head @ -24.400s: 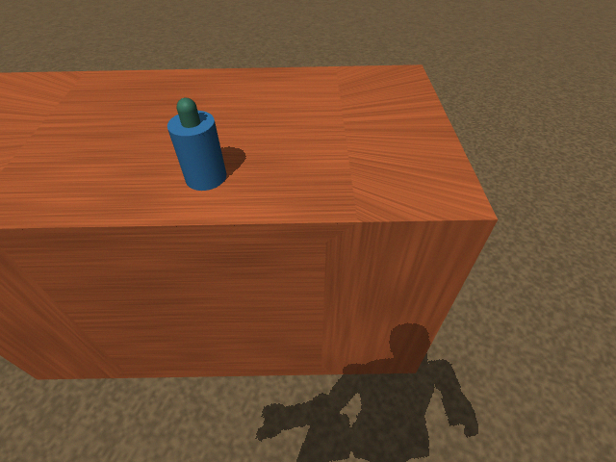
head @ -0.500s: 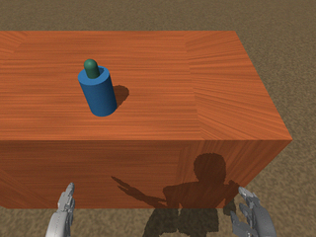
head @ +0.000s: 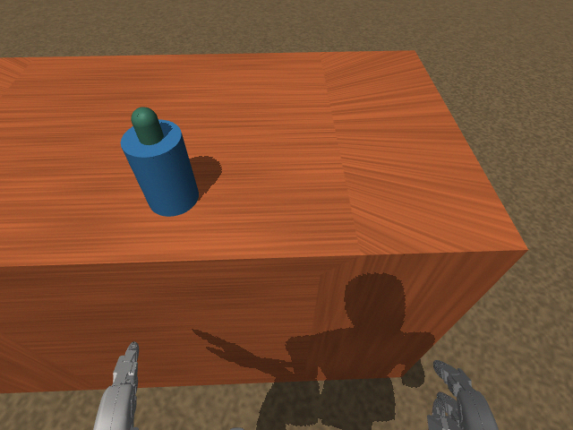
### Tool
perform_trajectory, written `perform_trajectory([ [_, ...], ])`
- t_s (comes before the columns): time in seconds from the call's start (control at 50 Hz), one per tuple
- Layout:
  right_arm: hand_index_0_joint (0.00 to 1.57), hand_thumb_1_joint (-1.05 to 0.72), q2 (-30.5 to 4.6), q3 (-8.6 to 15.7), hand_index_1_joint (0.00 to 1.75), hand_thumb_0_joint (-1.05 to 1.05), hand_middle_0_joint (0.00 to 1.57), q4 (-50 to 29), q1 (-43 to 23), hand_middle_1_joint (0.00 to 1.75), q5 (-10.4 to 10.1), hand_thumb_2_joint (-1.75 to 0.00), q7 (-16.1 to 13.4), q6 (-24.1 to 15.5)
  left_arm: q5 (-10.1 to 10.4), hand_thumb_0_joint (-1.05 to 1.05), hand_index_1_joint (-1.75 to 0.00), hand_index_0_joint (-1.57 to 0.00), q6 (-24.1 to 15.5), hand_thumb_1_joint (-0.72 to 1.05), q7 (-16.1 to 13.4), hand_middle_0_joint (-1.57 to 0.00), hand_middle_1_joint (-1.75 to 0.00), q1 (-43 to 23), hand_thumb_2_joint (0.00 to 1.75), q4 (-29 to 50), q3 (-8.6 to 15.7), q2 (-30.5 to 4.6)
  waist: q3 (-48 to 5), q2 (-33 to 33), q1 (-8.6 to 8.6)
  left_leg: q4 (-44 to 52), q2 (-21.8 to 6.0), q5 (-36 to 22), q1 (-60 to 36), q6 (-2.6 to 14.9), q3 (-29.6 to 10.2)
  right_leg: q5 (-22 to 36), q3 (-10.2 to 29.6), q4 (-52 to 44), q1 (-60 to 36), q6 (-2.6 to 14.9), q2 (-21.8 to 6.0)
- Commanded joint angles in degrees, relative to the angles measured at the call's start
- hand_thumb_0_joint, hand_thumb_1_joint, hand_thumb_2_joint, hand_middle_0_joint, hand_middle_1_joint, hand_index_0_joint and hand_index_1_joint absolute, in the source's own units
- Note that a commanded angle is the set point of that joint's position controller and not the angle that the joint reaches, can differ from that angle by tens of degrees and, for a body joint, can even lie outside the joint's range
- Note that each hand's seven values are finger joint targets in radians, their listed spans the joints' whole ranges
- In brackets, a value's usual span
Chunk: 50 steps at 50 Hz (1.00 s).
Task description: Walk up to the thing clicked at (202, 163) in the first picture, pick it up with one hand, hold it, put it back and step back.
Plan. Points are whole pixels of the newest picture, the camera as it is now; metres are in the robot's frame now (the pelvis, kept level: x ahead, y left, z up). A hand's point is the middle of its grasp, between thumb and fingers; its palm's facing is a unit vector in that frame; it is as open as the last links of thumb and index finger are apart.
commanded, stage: home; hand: left
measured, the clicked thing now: (159, 159) +0.49 +0.20 +0.11
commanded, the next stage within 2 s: stand in 1.86 s
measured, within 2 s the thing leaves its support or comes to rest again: neither
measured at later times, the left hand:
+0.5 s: hand (169, 426) +0.16 +0.17 -0.06, palm faces +0.12 -0.95 -0.27, open 17.6 cm
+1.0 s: hand (164, 425) +0.16 +0.18 -0.06, palm faces +0.11 -0.95 -0.28, open 17.7 cm
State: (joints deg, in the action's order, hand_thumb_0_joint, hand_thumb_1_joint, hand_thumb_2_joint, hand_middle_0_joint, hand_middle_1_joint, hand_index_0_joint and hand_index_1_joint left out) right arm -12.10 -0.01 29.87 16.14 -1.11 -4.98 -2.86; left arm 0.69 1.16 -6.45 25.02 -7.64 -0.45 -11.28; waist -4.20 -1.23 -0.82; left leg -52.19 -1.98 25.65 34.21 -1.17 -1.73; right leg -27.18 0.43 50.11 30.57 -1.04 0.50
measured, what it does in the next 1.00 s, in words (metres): stands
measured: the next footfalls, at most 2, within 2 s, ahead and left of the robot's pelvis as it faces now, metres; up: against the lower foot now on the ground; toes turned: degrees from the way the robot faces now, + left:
none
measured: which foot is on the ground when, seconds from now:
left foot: down 0.00-1.00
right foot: down 0.00-1.00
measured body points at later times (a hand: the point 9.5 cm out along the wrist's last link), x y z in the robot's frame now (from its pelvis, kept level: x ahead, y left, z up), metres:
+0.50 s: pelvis -0.01 -0.01 -0.01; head +0.02 -0.01 +0.44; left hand +0.15 +0.22 -0.04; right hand +0.16 -0.25 -0.08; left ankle +0.01 +0.13 -0.69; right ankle -0.02 -0.13 -0.69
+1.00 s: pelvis -0.01 -0.01 -0.01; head +0.02 +0.00 +0.44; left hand +0.15 +0.23 -0.04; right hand +0.15 -0.25 -0.08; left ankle +0.01 +0.13 -0.69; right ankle -0.02 -0.13 -0.69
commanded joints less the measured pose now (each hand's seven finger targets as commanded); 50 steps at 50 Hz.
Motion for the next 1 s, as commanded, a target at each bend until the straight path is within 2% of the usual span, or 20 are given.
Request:
perform_trajectory([
  [0.0,0.20,-0.90,-7.23,2.75,0.30,0.00,0.20,-8.99,-2.93,0.30,0.00,-0.90,-1.33,-3.13,-0.03,0.00,-0.05,-0.04,-1.26,-0.59,-1.34,-0.04,-0.05,0.44,0.03,11.74,3.31,-5.95,-9.59,-0.99,-0.04,6.58,1.01,-19.20,-9.13,1.12,2.21,19.45,-2.99,-6.38,-2.20,1.09,0.97],
  [0.1,0.20,-0.90,-7.05,2.33,0.30,0.00,0.20,-9.09,-3.66,0.30,-0.13,-0.90,-1.69,-3.27,0.14,0.00,-0.04,-0.04,0.75,-0.61,-1.60,-0.04,-0.04,-1.25,0.02,13.12,2.96,-5.78,-5.18,-1.32,-0.17,7.44,0.95,-13.04,-6.09,1.19,1.83,13.54,-3.20,-7.30,0.41,1.26,0.86],
  [0.12,0.20,-0.90,-7.00,2.33,0.30,0.00,0.20,-9.45,-3.68,0.30,-0.08,-0.90,-1.89,-3.31,0.14,0.00,-0.04,-0.04,1.19,-0.61,-1.60,-0.04,-0.04,0.03,0.02,12.89,3.61,-5.99,-5.80,-0.40,0.03,7.28,1.02,-13.01,-6.25,1.28,1.87,13.61,-3.23,-7.58,0.16,1.15,0.88],
  [0.18,0.20,-0.90,-7.08,2.19,0.30,0.00,0.20,-9.98,-3.88,0.30,-0.13,-0.90,-2.00,-3.74,0.21,0.00,-0.05,-0.04,2.46,-0.59,-1.42,-0.04,-0.04,0.66,0.03,13.57,3.26,-5.87,-5.52,0.90,-0.01,6.75,1.26,-12.35,-5.46,1.53,2.08,13.40,-2.99,-7.84,0.10,0.96,0.71],
  [0.28,0.20,-0.90,-7.26,2.46,0.30,0.00,0.20,-10.29,-3.57,0.30,0.03,-0.90,-2.43,-4.15,0.06,0.00,-0.04,-0.04,3.89,-0.60,-1.39,-0.04,-0.04,0.33,0.03,14.84,3.08,-5.60,-8.04,0.71,-0.57,5.57,1.23,-15.27,-6.29,1.51,1.94,16.42,-3.10,-6.62,-0.20,0.87,0.87],
  [0.34,0.20,-0.90,-7.14,2.18,0.30,0.00,0.20,-10.44,-3.68,0.30,0.01,-0.90,-2.63,-4.33,0.04,0.00,-0.05,-0.04,4.69,-0.59,-1.49,-0.04,-0.05,-0.23,0.03,15.78,3.66,-6.50,-7.04,0.74,-0.40,5.41,1.49,-12.41,-4.91,1.71,2.12,13.90,-2.69,-7.12,0.48,0.79,0.59],
  [0.42,0.20,-0.90,-6.95,2.09,0.30,0.00,0.20,-10.88,-4.00,0.30,0.03,-0.90,-3.23,-4.82,0.02,0.00,-0.05,-0.05,5.52,-0.57,-1.60,-0.05,-0.05,-0.10,0.04,16.66,3.54,-6.41,-7.40,1.64,-0.50,4.58,1.66,-11.93,-4.41,1.92,2.42,14.13,-2.14,-7.73,0.37,0.59,0.25],
  [0.5,0.20,-0.90,-6.90,1.88,0.30,0.00,0.20,-10.76,-4.19,0.30,0.11,-0.90,-3.55,-5.40,-0.06,0.00,-0.05,-0.04,6.12,-0.59,-1.63,-0.05,-0.05,-0.25,0.03,17.65,2.87,-6.03,-6.31,0.13,-0.40,5.20,1.65,-8.12,-3.74,1.79,2.38,9.47,-2.03,-8.20,2.03,0.97,0.35],
  [0.54,0.20,-0.90,-7.09,2.10,0.30,0.00,0.20,-10.61,-3.69,0.30,0.22,-0.90,-3.71,-5.61,-0.13,0.00,-0.05,-0.04,6.38,-0.59,-1.67,-0.04,-0.05,1.26,0.03,17.41,3.17,-6.09,-7.59,-0.08,-0.24,5.31,1.59,-9.19,-4.22,1.69,1.90,10.37,-2.74,-7.26,1.62,1.05,0.66],
  [0.56,0.20,-0.90,-7.10,2.03,0.30,0.00,0.20,-10.90,-3.88,0.30,0.14,-0.90,-3.62,-5.68,-0.06,0.00,-0.05,-0.04,6.50,-0.59,-1.74,-0.05,-0.05,1.25,0.03,17.20,3.09,-5.97,-6.01,0.12,-0.22,5.37,1.62,-8.49,-3.36,1.65,1.96,9.65,-2.80,-7.41,2.33,1.10,0.65],
  [0.58,0.20,-0.90,-6.93,2.07,0.30,0.00,0.20,-10.92,-3.66,0.30,0.19,-0.90,-3.79,-5.72,-0.10,0.00,-0.05,-0.04,6.69,-0.59,-1.79,-0.05,-0.05,2.05,0.03,17.54,3.75,-6.38,-7.88,0.66,-0.16,4.68,1.62,-10.18,-4.05,1.77,1.95,11.49,-2.72,-7.28,1.15,0.92,0.64],
  [0.66,0.20,-0.90,-7.02,2.13,0.30,0.00,0.20,-10.85,-3.51,0.30,0.16,-0.90,-3.97,-5.83,-0.07,0.00,-0.05,-0.04,6.98,-0.60,-1.70,-0.04,-0.04,2.09,0.03,18.04,3.51,-6.21,-8.06,0.47,-0.12,4.25,1.51,-12.54,-4.24,1.64,2.01,13.82,-2.78,-6.48,1.11,0.94,0.77],
  [0.68,0.20,-0.90,-7.19,2.14,0.30,0.00,0.20,-10.87,-3.33,0.30,0.18,-0.90,-4.13,-5.89,-0.14,0.00,-0.05,-0.04,7.22,-0.60,-1.69,-0.04,-0.05,0.94,0.03,17.82,2.98,-5.96,-7.62,1.19,-0.97,4.17,1.47,-11.93,-3.96,1.83,1.96,13.55,-2.63,-6.55,1.86,0.81,0.77],
  [0.86,0.20,-0.90,-7.15,2.05,0.30,0.00,0.20,-11.02,-3.61,0.30,0.30,-0.90,-4.55,-6.59,-0.24,0.00,-0.05,-0.04,8.26,-0.60,-1.72,-0.04,-0.05,1.31,0.03,18.99,3.31,-6.32,-6.84,0.24,-0.49,5.00,1.44,-8.48,-3.16,1.64,1.60,9.48,-2.86,-6.71,2.52,1.09,0.94],
  [0.88,0.20,-0.90,-6.86,1.92,0.30,0.00,0.20,-11.01,-3.76,0.30,0.30,-0.90,-4.56,-6.58,-0.14,0.00,-0.05,-0.04,8.35,-0.59,-1.78,-0.04,-0.05,2.61,0.03,19.06,3.71,-6.40,-7.37,0.15,0.21,4.80,1.51,-9.17,-2.86,1.67,1.67,10.10,-2.86,-6.91,1.77,1.15,0.83],
  [0.9,0.20,-0.90,-7.15,1.96,0.30,0.00,0.20,-10.87,-3.62,0.30,0.39,-0.90,-4.52,-6.71,-0.23,0.00,-0.05,-0.04,8.40,-0.60,-1.73,-0.04,-0.05,1.55,0.03,19.11,3.21,-6.12,-6.39,0.22,-0.49,5.20,1.31,-8.77,-3.16,1.57,1.43,9.68,-3.11,-6.28,2.62,1.14,1.06],
  [0.92,0.20,-0.90,-6.97,2.07,0.30,0.00,0.20,-11.03,-3.52,0.30,0.29,-0.90,-4.54,-6.77,-0.19,0.00,-0.05,-0.04,8.40,-0.59,-1.86,-0.04,-0.05,2.63,0.03,19.93,3.48,-6.12,-8.53,-0.72,0.19,5.05,1.26,-10.99,-4.14,1.40,1.33,11.46,-3.30,-5.77,1.55,1.35,1.19],
  [0.94,0.20,-0.90,-7.06,1.96,0.30,0.00,0.20,-10.90,-3.48,0.30,0.28,-0.90,-4.55,-6.68,-0.11,0.00,-0.05,-0.04,8.47,-0.60,-1.80,-0.04,-0.05,2.18,0.03,19.46,3.34,-6.22,-7.20,-0.95,-0.07,4.85,1.37,-10.40,-3.35,1.41,1.57,11.07,-3.11,-6.05,2.15,1.31,1.03],
  [0.96,0.20,-0.90,-6.99,2.10,0.30,0.00,0.20,-10.87,-3.05,0.30,0.36,-0.90,-4.73,-6.62,-0.19,0.00,-0.05,-0.04,8.66,-0.60,-1.80,-0.04,-0.05,2.82,0.03,19.57,3.58,-6.28,-9.13,0.10,-0.26,4.33,1.22,-12.57,-4.38,1.50,1.26,13.21,-3.25,-5.72,1.22,1.14,1.25],
  [0.98,0.20,-0.90,-7.13,2.04,0.30,0.00,0.20,-11.07,-3.27,0.30,0.29,-0.90,-4.70,-6.82,-0.26,0.00,-0.05,-0.04,8.77,-0.60,-1.78,-0.04,-0.05,1.79,0.03,19.56,2.84,-5.80,-7.58,0.03,-0.52,4.67,1.30,-11.31,-3.71,1.48,1.44,12.17,-3.19,-5.74,2.03,1.20,1.18],
])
